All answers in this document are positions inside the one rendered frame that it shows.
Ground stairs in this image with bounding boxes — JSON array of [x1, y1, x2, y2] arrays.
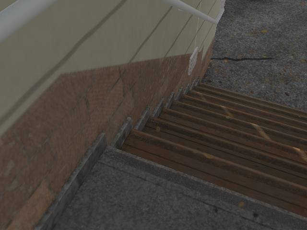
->
[[120, 82, 307, 218]]

